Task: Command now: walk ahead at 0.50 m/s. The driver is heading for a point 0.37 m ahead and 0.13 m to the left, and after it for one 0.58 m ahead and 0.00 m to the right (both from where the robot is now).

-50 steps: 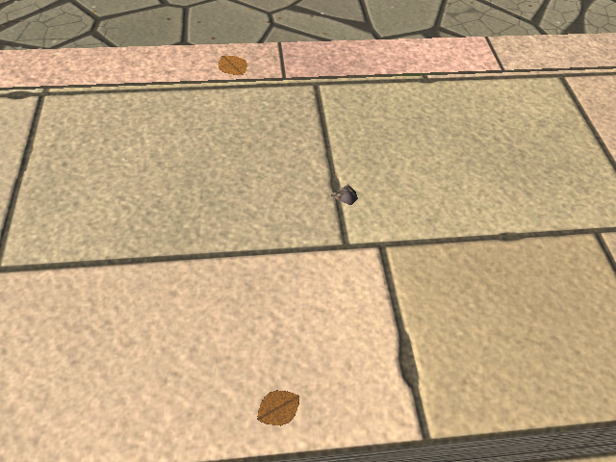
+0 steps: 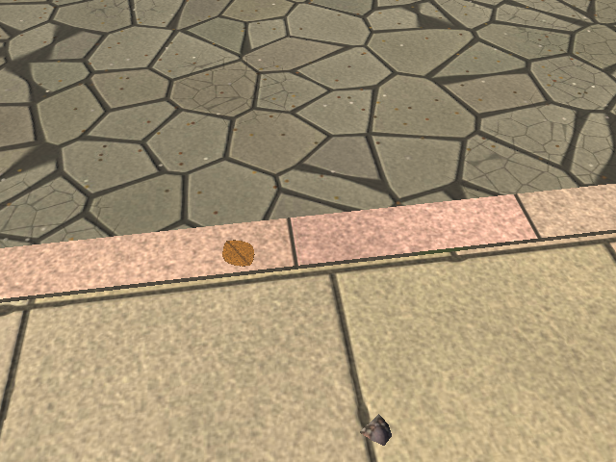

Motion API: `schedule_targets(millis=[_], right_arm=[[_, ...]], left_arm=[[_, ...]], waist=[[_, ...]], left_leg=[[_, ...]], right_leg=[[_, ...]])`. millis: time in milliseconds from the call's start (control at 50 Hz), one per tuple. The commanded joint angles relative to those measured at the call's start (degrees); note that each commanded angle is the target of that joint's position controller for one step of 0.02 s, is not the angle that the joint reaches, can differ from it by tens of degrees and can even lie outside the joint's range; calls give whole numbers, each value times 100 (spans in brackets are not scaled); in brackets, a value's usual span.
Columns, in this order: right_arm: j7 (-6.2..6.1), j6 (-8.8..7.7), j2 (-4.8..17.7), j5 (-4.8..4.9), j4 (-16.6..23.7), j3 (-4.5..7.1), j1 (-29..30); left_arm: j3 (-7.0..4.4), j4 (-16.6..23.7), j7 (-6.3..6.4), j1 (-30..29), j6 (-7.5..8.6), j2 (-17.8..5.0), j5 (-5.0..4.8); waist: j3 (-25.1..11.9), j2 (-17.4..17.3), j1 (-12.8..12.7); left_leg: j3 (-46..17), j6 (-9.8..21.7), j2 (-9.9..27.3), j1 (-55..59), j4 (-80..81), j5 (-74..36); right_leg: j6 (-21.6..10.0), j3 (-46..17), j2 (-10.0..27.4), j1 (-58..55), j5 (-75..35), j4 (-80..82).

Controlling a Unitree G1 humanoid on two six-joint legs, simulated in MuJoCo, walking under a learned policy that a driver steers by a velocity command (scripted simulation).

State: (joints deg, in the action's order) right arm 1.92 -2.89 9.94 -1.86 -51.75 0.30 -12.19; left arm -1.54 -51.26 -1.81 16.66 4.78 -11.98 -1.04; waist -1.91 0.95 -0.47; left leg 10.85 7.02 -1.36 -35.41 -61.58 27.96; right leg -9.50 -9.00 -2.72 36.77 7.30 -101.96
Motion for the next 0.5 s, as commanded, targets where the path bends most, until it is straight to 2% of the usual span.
schedule_targets(millis=[20, 40, 60, 80, 100, 120, 140, 160, 180, 200, 240, 280, 340, 360, 400, 420, 440, 460, 480, 500], right_arm=[[258, -330, -594, 42, -351, -194, 42], [277, -337, -595, 45, -423, -207, 64], [258, -340, -421, 50, -361, -180, 182], [229, -359, -330, 10, -348, -187, 96], [161, -399, -201, 66, -385, -205, -66], [70, -421, -61, 129, -472, -196, -391], [-14, -423, 168, 164, -577, -154, -718], [-102, -431, 380, 219, -635, -92, -1036], [-199, -435, 478, 244, -683, -59, -1398], [-268, -417, 486, 233, -724, -38, -1689], [-349, -350, 543, 216, -710, 21, -1972], [-383, -287, 572, 246, -628, 63, -2117], [-387, -195, 657, 272, -591, 148, -2171], [-386, -171, 710, 274, -566, 184, -2098], [-362, -127, 898, 271, -477, 283, -1889], [-329, -108, 968, 255, -417, 322, -1764], [-273, -122, 951, 216, -246, 344, -1473], [-242, -174, 821, 104, 56, 297, -1079], [-225, -245, -34, 170, 165, 85, -1813], [-220, -316, 452, 304, 145, 167, -1856]], left_arm=[[284, 658, 73, 383, -62, 400, -17], [303, 602, 103, 483, -113, 381, -56], [301, 641, 173, 300, -146, 259, -88], [270, 728, 188, -26, -165, 62, -62], [268, 928, 164, -469, -121, -31, 89], [244, 992, 144, -767, -90, -116, 156], [225, 1021, 124, -984, -80, -134, 162], [229, 1071, 89, -1269, -47, -114, 140], [228, 1141, 57, -1682, -29, -80, 114], [215, 1220, 18, -2062, -28, -68, 58], [178, 1310, -64, -2519, -2, -66, -22], [134, 1346, -113, -2761, 62, -130, -82], [99, 1505, -180, -3224, 180, -203, -96], [79, 1513, -191, -3207, 214, -255, -96], [-28, 1426, -160, -2793, 265, -497, -69], [-138, 1292, -109, -2264, 280, -725, -64], [-261, 1061, -33, -1327, 276, -988, -35], [-385, 872, 80, -17, 250, -1382, 74], [-417, 848, 124, 273, 212, -1579, 267], [-287, 943, 161, 36, 180, -1003, 230]], waist=[[340, -89, -634], [435, -100, -743], [543, 9, -738], [592, -75, -597], [455, -288, -473], [292, -376, -346], [59, -402, -232], [0, -383, -55], [24, -296, 211], [113, -311, 396], [240, -403, 556], [306, -555, 579], [544, -740, 561], [565, -813, 480], [348, -1018, 230], [27, -1089, -21], [-548, -1148, -438], [-1450, -818, -982], [-2369, 924, -530], [-2487, 1182, -541]], left_leg=[[-2600, -20, 1359, 350, 3821, -1226], [-2014, -121, 1162, 376, 3887, -1563], [-1364, -145, 929, 239, 4183, -1794], [-868, -125, 729, 203, 4468, -2362], [-814, 16, 565, 256, 4711, -2820], [-745, 104, 477, 560, 4883, -3055], [-791, 71, 459, 1061, 5014, -3278], [-980, 53, 556, 1588, 5113, -3639], [-1232, -7, 691, 2183, 5244, -3749], [-1458, -55, 829, 2821, 5310, -3783], [-1781, -76, 1096, 3842, 5324, -3913], [-1999, 9, 1288, 4456, 5232, -3851], [-2150, 210, 1413, 4788, 4889, -4138], [-2149, 235, 1418, 4763, 4721, -4489], [-2099, 221, 1355, 4460, 4191, -5849], [-2069, 155, 1262, 4286, 3656, -6415], [-2027, 38, 1108, 3579, 2827, -6565], [-1964, -51, 791, 2259, 1339, -5123], [-1612, -445, -151, -62, -719, -766], [-2112, -446, 41, -505, -1791, 153]], right_leg=[[-309, -565, 191, 1539, -198, -1173], [-308, -541, 190, 1723, -216, -814], [-158, -374, 226, 1614, -414, 403], [-44, 15, 199, 1373, -680, 1292], [97, 352, 222, 1080, -1048, 2087], [232, 693, 320, 923, -1290, 2671], [340, 1010, 469, 848, -1538, 3137], [439, 1122, 558, 801, -1703, 3806], [548, 1168, 561, 940, -1752, 4373], [644, 1107, 568, 1193, -1697, 4867], [761, 1018, 525, 1578, -1536, 5744], [837, 943, 449, 1537, -1291, 6493], [814, 960, 321, 1208, -779, 7213], [777, 960, 279, 880, -682, 7458], [656, 1068, 42, -391, -533, 7810], [524, 1116, -45, -1265, -544, 7937], [302, 929, 159, -2759, -800, 7693], [-99, -13, 1155, -4728, -693, 7229], [-1023, -2592, 2795, -6797, -455, 7562], [-1080, -3414, 2813, -6425, 141, 8137]])
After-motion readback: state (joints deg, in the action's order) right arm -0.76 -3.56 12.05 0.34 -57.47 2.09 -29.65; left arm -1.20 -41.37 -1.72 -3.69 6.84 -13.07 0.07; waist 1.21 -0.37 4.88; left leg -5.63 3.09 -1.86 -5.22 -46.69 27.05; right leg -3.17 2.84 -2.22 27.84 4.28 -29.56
